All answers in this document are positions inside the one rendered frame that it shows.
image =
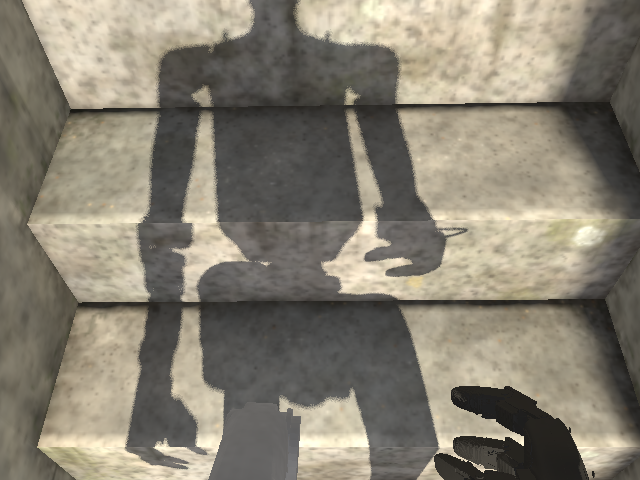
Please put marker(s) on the robot right hand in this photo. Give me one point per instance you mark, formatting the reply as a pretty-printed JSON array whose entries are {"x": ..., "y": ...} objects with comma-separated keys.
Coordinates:
[{"x": 549, "y": 451}]

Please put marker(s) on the left robot thigh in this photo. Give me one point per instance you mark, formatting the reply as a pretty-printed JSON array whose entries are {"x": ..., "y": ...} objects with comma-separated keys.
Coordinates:
[{"x": 259, "y": 443}]

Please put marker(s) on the left robot shin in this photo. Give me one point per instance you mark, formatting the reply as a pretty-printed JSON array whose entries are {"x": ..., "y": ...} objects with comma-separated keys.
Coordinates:
[{"x": 228, "y": 416}]

